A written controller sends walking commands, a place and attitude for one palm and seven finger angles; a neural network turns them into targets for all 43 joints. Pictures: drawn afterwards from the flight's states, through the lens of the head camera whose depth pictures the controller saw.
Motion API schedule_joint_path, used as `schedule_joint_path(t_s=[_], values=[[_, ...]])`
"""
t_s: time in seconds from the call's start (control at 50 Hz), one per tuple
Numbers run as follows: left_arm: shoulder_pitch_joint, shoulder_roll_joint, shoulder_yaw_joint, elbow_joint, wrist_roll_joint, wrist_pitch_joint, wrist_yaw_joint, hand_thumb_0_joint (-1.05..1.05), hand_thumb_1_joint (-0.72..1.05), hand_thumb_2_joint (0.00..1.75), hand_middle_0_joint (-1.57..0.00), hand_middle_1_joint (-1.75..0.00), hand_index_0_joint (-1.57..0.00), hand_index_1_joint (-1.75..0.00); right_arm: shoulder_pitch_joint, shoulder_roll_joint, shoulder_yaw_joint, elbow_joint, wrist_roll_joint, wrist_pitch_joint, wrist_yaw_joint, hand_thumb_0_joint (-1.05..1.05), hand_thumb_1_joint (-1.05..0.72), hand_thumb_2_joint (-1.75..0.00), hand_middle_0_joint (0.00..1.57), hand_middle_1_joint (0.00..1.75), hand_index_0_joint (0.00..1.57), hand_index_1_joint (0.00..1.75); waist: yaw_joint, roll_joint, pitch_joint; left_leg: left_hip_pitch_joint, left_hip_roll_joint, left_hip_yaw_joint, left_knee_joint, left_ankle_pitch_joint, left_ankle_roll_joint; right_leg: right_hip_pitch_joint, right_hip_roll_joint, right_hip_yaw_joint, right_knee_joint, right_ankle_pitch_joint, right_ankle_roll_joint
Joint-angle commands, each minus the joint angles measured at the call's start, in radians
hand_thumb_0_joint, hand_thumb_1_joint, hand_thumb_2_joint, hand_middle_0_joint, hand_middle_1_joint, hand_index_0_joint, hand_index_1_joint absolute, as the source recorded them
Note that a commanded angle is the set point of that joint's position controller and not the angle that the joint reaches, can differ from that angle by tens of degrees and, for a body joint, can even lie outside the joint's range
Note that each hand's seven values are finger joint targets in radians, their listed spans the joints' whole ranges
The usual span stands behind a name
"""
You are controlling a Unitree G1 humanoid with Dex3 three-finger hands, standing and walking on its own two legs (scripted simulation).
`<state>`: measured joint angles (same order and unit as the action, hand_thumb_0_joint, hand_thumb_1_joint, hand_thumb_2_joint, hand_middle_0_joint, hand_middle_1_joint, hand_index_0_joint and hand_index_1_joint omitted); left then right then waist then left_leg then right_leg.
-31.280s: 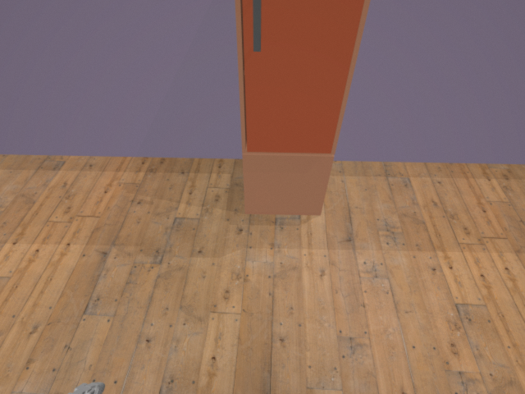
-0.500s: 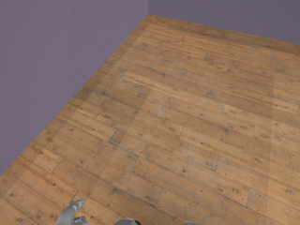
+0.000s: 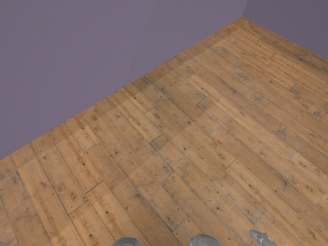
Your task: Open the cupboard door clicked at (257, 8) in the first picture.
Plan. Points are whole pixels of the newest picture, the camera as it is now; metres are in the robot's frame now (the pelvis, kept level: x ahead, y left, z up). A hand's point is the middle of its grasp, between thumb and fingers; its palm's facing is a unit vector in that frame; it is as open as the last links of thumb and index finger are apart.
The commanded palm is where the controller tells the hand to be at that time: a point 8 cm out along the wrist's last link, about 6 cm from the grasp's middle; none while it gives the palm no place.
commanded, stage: turn to face it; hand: left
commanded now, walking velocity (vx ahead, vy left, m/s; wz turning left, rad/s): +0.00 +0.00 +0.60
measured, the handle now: out of the picture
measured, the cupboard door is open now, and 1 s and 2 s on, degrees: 50 50 50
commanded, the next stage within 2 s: none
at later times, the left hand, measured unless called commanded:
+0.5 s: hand out of the picture +0.05 +0.14 -0.14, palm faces +0.33 -0.91 -0.25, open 7.3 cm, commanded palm none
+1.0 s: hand out of the picture +0.03 +0.16 -0.14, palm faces +0.56 -0.78 -0.29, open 7.4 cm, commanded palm none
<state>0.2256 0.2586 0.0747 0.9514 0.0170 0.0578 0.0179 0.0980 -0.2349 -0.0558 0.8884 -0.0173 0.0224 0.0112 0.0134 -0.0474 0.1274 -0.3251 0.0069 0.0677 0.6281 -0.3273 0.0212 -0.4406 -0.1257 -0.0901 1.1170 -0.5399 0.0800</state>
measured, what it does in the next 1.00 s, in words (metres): steps on the spot, turning left: right foot, then left foot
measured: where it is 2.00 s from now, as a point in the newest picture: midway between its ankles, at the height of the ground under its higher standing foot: outside the picture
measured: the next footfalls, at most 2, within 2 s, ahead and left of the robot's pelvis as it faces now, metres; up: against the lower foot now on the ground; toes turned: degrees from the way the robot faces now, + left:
right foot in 0.22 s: +0.08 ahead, -0.15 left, +0.00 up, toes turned +3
left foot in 0.62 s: +0.02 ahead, +0.07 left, +0.00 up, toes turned +30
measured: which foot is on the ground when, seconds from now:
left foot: down 0.00-0.22, up 0.24-0.60, down 0.62-0.96, up 0.98-1.00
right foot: up 0.00-0.20, down 0.22-0.62, up 0.64-0.94, down 0.96-1.00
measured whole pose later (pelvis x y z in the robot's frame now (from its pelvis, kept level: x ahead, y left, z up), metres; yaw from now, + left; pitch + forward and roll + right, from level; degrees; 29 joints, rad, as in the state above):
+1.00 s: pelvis +0.06 -0.08 +0.00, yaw +35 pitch +1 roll +1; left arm 0.15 0.21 0.06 0.86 0.02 0.01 0.01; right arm 0.17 -0.24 -0.08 0.93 -0.02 0.06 0.01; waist -0.01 0.04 0.09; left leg -0.38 -0.02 -0.08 0.73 -0.40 -0.03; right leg -0.32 -0.06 -0.07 0.62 -0.34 0.01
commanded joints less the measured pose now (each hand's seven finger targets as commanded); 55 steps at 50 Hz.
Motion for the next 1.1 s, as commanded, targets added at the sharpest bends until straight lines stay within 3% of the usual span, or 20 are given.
schedule_joint_path(t_s=[0.0, 0.16, 0.18, 0.2, 0.22, 0.28, 0.32, 0.5, 0.56, 0.6, 0.62, 0.66, 0.7, 0.82, 0.9, 0.92, 0.94, 0.96, 1.02, 1.08], values=[[-0.031, 0.058, 0.015, -0.111, 0.001, -0.031, -0.01, 0.0, 0.9, 0.9, -0.2, -0.3, -0.2, -0.3, 0.049, -0.199, -0.053, -0.044, -0.005, -0.009, -0.021, 0.0, -0.9, -0.9, 0.2, 0.3, 0.2, 0.3, -0.024, 0.204, -0.176, 0.168, 0.23, -0.212, -0.241, 0.534, 0.13, -0.095, 0.016, 0.074, -0.01, 0.11, 0.012], [0.061, 0.059, 0.02, -0.116, -0.001, -0.055, -0.01, 0.0, 0.9, 0.9, -0.2, -0.3, -0.2, -0.3, -0.026, -0.195, -0.068, -0.074, -0.003, 0.008, -0.011, 0.0, -0.9, -0.9, 0.2, 0.3, 0.2, 0.3, 0.029, 0.2, -0.172, -0.033, 0.159, -0.274, -0.135, 0.31, 0.077, 0.257, 0.101, 0.005, -0.566, 0.286, -0.008], [0.1, 0.111, 0.032, -0.114, 0.008, -0.07, -0.003, 0.0, 0.9, 0.9, -0.2, -0.3, -0.2, -0.3, -0.02, -0.151, -0.064, -0.083, 0.006, 0.007, -0.007, 0.0, -0.9, -0.9, 0.2, 0.3, 0.2, 0.3, 0.049, 0.059, -0.19, -0.136, 0.079, -0.219, -0.005, 0.161, 0.02, 0.387, -0.008, 0.108, -0.717, 0.353, -0.034], [0.123, 0.22, 0.053, -0.116, 0.024, -0.081, 0.008, 0.0, 0.9, 0.9, -0.2, -0.3, -0.2, -0.3, -0.006, -0.075, -0.053, -0.105, 0.011, 0.006, 0.001, 0.0, -0.9, -0.9, 0.2, 0.3, 0.2, 0.3, 0.061, -0.286, -0.199, -0.304, -0.082, -0.058, 0.281, -0.225, -0.065, 0.469, -0.302, 0.432, -0.816, 0.5, -0.146], [0.115, 0.214, 0.04, -0.119, 0.011, -0.078, 0.012, 0.0, 0.9, 0.9, -0.2, -0.3, -0.2, -0.3, -0.011, -0.11, -0.058, -0.099, 0.004, 0.012, 0.001, 0.0, -0.9, -0.9, 0.2, 0.3, 0.2, 0.3, 0.063, -0.272, -0.209, -0.278, -0.033, -0.12, 0.518, -0.319, -0.053, 0.365, -0.392, 0.445, -0.815, 0.537, -0.228], [-0.035, 0.102, 0.01, -0.151, 0.005, -0.073, 0.018, 0.0, 0.9, 0.9, -0.2, -0.3, -0.2, -0.3, -0.001, -0.082, -0.052, -0.055, 0.001, 0.034, 0.014, 0.0, -0.9, -0.9, 0.2, 0.3, 0.2, 0.3, -0.022, -0.161, -0.138, -0.269, 0.024, -0.111, 0.689, -0.116, -0.075, 0.266, -0.225, 0.175, -0.766, 0.611, -0.182], [-0.039, 0.087, 0.009, -0.156, 0.009, -0.077, 0.021, 0.0, 0.9, 0.9, -0.2, -0.3, -0.2, -0.3, 0.003, -0.063, -0.042, -0.042, 0.004, 0.037, 0.022, 0.0, -0.9, -0.9, 0.2, 0.3, 0.2, 0.3, -0.024, -0.151, -0.15, -0.241, 0.03, -0.07, 0.582, -0.093, -0.087, 0.301, -0.204, 0.071, -0.753, 0.702, -0.166], [0.064, 0.143, 0.038, -0.097, 0.017, -0.075, 0.015, 0.0, 0.9, 0.9, -0.2, -0.3, -0.2, -0.3, -0.047, -0.026, -0.021, -0.059, 0.011, 0.021, 0.025, 0.0, -0.9, -0.9, 0.2, 0.3, 0.2, 0.3, 0.031, -0.156, -0.179, -0.105, 0.015, 0.047, 0.106, -0.133, -0.062, 0.427, -0.271, -0.027, -0.654, 0.878, -0.18], [0.034, 0.153, 0.042, -0.102, 0.0, -0.073, 0.003, 0.0, 0.9, 0.9, -0.2, -0.3, -0.2, -0.3, 0.072, -0.081, -0.035, -0.036, 0.001, 0.007, 0.02, 0.0, -0.9, -0.9, 0.2, 0.3, 0.2, 0.3, -0.048, -0.061, -0.231, 0.168, 0.006, 0.058, -0.172, 0.116, -0.029, 0.288, -0.24, -0.113, -0.446, 0.808, -0.099], [-0.054, 0.05, 0.008, -0.182, -0.006, -0.062, -0.007, 0.0, 0.9, 0.9, -0.2, -0.3, -0.2, -0.3, 0.206, -0.269, -0.081, -0.017, -0.006, 0.003, 0.006, 0.0, -0.9, -0.9, 0.2, 0.3, 0.2, 0.3, -0.126, 0.373, -0.27, 0.415, 0.425, -0.464, -0.247, 0.772, 0.205, -0.169, -0.021, -0.082, -0.03, -0.133, 0.012], [-0.108, 0.068, 0.011, -0.196, 0.005, -0.046, 0.001, 0.0, 0.9, 0.9, -0.2, -0.3, -0.2, -0.3, 0.234, -0.265, -0.079, 0.003, -0.003, 0.006, -0.006, 0.0, -0.9, -0.9, 0.2, 0.3, 0.2, 0.3, -0.13, 0.231, -0.253, 0.367, 0.433, -0.435, -0.232, 0.74, 0.235, -0.198, -0.015, 0.032, 0.048, -0.115, 0.003], [-0.107, 0.059, 0.018, -0.154, 0.0, -0.039, 0.002, 0.0, 0.9, 0.9, -0.2, -0.3, -0.2, -0.3, 0.139, -0.218, -0.068, -0.021, -0.006, -0.002, -0.024, 0.0, -0.9, -0.9, 0.2, 0.3, 0.2, 0.3, -0.082, 0.259, -0.21, 0.261, 0.328, -0.345, -0.246, 0.622, 0.187, -0.192, -0.015, 0.093, 0.088, 0.019, 0.007], [-0.065, 0.059, 0.019, -0.12, 0.002, -0.033, -0.009, 0.0, 0.9, 0.9, -0.2, -0.3, -0.2, -0.3, 0.071, -0.187, -0.054, -0.04, -0.005, -0.01, -0.025, 0.0, -0.9, -0.9, 0.2, 0.3, 0.2, 0.3, -0.035, 0.193, -0.186, 0.201, 0.254, -0.259, -0.26, 0.549, 0.144, -0.137, -0.001, 0.09, 0.049, 0.112, 0.009], [-0.07, 0.038, 0.013, -0.134, -0.001, -0.033, -0.01, 0.0, 0.9, 0.9, -0.2, -0.3, -0.2, -0.3, 0.067, -0.19, -0.061, -0.035, -0.012, -0.002, -0.017, 0.0, -0.9, -0.9, 0.2, 0.3, 0.2, 0.3, -0.033, 0.201, -0.157, 0.124, 0.211, -0.286, -0.256, 0.415, 0.134, 0.006, 0.063, 0.047, -0.251, 0.105, 0.004], [0.043, 0.055, 0.019, -0.118, -0.004, -0.053, -0.007, 0.0, 0.9, 0.9, -0.2, -0.3, -0.2, -0.3, -0.001, -0.189, -0.069, -0.056, -0.004, 0.009, -0.012, 0.0, -0.9, -0.9, 0.2, 0.3, 0.2, 0.3, 0.025, 0.206, -0.171, -0.01, 0.161, -0.305, -0.161, 0.324, 0.083, 0.252, 0.102, 0.015, -0.571, 0.276, -0.009], [0.081, 0.094, 0.03, -0.112, 0.002, -0.064, 0.0, 0.0, 0.9, 0.9, -0.2, -0.3, -0.2, -0.3, 0.002, -0.15, -0.066, -0.066, 0.003, 0.009, -0.009, 0.0, -0.9, -0.9, 0.2, 0.3, 0.2, 0.3, 0.044, 0.096, -0.186, -0.111, 0.094, -0.269, -0.07, 0.183, 0.034, 0.383, 0.026, 0.077, -0.72, 0.326, -0.027], [0.104, 0.193, 0.049, -0.11, 0.018, -0.075, 0.011, 0.0, 0.9, 0.9, -0.2, -0.3, -0.2, -0.3, 0.025, -0.078, -0.054, -0.083, 0.011, 0.008, -0.002, 0.0, -0.9, -0.9, 0.2, 0.3, 0.2, 0.3, 0.051, -0.212, -0.2, -0.297, -0.056, -0.107, 0.181, -0.132, -0.046, 0.49, -0.254, 0.38, -0.82, 0.386, -0.128], [0.091, 0.22, 0.039, -0.121, 0.012, -0.068, 0.01, 0.0, 0.9, 0.9, -0.2, -0.3, -0.2, -0.3, 0.014, -0.09, -0.056, -0.093, 0.004, 0.01, 0.002, 0.0, -0.9, -0.9, 0.2, 0.3, 0.2, 0.3, 0.056, -0.241, -0.189, -0.286, -0.057, -0.102, 0.444, -0.314, -0.051, 0.375, -0.392, 0.424, -0.831, 0.463, -0.223], [-0.049, 0.104, 0.015, -0.148, 0.004, -0.068, 0.02, 0.0, 0.9, 0.9, -0.2, -0.3, -0.2, -0.3, 0.024, -0.092, -0.057, -0.042, 0.0, 0.033, 0.01, 0.0, -0.9, -0.9, 0.2, 0.3, 0.2, 0.3, -0.022, -0.165, -0.135, -0.274, 0.028, -0.118, 0.664, -0.129, -0.073, 0.284, -0.245, 0.196, -0.78, 0.569, -0.195], [-0.039, 0.092, 0.009, -0.148, 0.006, -0.075, 0.018, 0.0, 0.9, 0.9, -0.2, -0.3, -0.2, -0.3, 0.022, -0.062, -0.043, -0.026, 0.003, 0.041, 0.022, 0.0, -0.9, -0.9, 0.2, 0.3, 0.2, 0.3, -0.024, -0.155, -0.138, -0.236, 0.025, -0.061, 0.547, -0.083, -0.089, 0.303, -0.201, 0.053, -0.766, 0.659, -0.163]])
